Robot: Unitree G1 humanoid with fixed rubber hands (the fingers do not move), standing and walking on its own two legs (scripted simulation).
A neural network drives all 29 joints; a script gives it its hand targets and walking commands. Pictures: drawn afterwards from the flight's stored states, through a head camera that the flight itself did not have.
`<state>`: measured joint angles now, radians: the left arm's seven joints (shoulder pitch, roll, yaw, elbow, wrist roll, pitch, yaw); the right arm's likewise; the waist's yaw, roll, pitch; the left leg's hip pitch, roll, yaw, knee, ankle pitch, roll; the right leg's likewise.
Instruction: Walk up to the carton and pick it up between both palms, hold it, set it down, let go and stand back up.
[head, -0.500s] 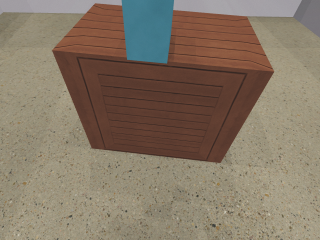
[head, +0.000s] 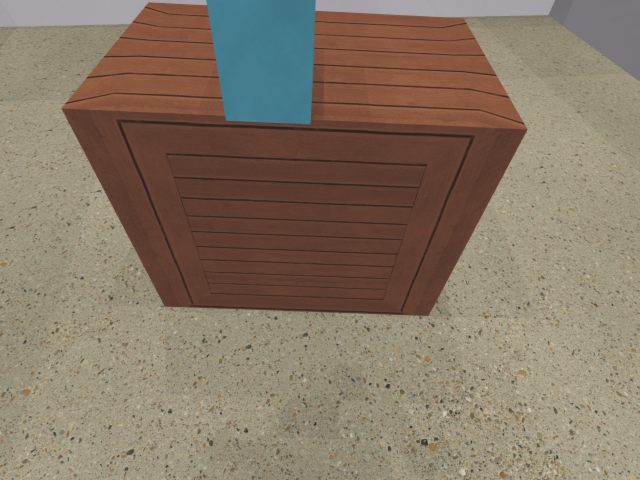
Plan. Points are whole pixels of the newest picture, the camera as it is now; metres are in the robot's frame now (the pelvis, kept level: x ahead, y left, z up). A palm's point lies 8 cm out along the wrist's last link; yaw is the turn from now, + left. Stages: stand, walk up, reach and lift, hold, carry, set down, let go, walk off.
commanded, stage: walk up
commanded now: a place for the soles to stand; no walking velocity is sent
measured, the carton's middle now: (271, 32) +0.88 +0.12 +0.15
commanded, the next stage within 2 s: none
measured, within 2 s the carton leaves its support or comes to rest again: neither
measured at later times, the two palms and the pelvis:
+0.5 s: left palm out of the picture +0.07 +0.33 -0.10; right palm out of the picture +0.09 -0.31 -0.09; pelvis +0.00 +0.01 +0.00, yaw -1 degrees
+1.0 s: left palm out of the picture +0.07 +0.33 -0.09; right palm out of the picture +0.09 -0.31 -0.09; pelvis +0.00 +0.01 +0.00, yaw -1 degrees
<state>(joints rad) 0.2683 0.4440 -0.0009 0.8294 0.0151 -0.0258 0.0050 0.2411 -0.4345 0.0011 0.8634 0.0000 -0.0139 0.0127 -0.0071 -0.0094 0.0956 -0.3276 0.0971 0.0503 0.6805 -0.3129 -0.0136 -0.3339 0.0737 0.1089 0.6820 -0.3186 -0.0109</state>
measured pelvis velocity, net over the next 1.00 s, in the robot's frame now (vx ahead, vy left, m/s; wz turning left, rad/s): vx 0.00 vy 0.01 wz -0.02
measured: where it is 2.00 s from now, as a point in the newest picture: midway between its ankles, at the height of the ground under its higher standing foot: outside the picture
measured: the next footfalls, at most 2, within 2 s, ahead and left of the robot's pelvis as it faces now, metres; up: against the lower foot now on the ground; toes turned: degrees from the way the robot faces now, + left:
none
